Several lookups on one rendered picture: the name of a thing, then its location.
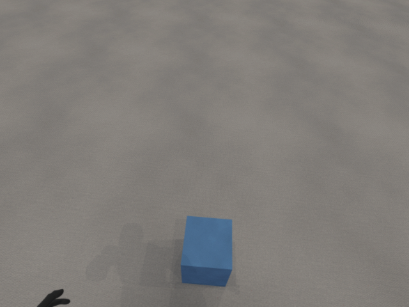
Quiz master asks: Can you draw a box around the carton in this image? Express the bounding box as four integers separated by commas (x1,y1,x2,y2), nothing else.
181,216,232,287

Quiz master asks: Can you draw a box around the left robot hand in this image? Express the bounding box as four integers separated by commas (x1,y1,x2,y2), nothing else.
37,289,70,307

